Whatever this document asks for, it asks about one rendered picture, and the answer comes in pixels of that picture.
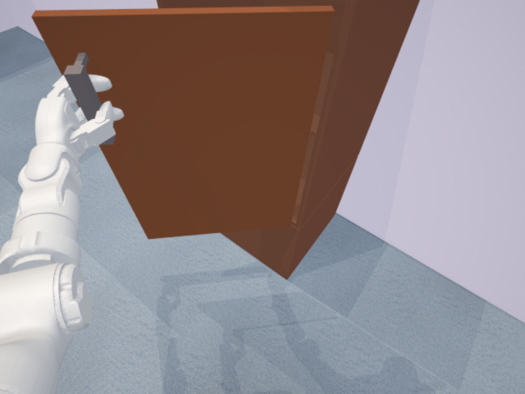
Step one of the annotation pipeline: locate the left robot upper arm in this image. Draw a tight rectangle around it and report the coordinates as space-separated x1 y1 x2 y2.
0 262 94 394

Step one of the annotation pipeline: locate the handle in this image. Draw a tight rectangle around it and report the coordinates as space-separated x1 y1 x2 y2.
63 53 116 145

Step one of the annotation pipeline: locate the left robot forearm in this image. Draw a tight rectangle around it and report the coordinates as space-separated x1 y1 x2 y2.
0 143 82 275

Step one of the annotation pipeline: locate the cupboard door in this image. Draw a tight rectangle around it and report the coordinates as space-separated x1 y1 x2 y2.
32 6 335 239

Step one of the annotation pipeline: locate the robot left hand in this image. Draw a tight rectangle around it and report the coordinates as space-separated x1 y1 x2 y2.
35 75 124 161

